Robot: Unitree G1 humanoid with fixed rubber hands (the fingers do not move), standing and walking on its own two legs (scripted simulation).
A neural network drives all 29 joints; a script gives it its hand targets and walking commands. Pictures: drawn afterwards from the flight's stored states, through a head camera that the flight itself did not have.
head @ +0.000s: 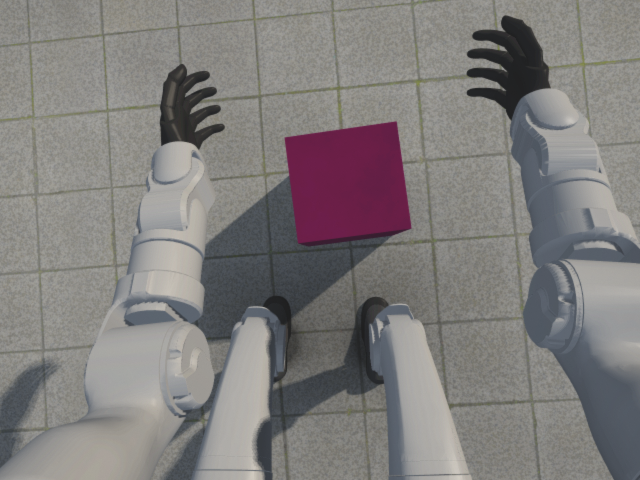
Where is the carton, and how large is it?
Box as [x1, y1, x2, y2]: [285, 121, 411, 245]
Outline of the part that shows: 396,121 285,137 298,243 305,245 315,245 391,235 411,228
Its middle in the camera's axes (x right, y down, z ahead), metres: +0.06 -0.11 +0.84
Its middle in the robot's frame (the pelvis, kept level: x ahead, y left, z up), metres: +0.47 -0.03 -0.51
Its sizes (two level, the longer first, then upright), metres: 0.210 0.200 0.250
